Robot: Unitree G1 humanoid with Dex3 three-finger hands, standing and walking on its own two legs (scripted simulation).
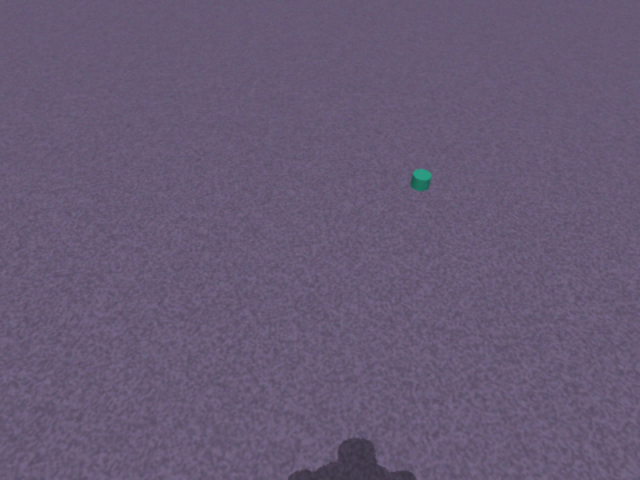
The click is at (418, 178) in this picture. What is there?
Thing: low tin
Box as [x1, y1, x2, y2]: [410, 169, 431, 190]
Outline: 417,169 413,172 410,184 414,189 424,190 428,187 431,175 426,170
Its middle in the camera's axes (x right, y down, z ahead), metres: +0.50 -0.34 +1.97
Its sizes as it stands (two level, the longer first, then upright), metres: 0.094 0.094 0.069
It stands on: the floor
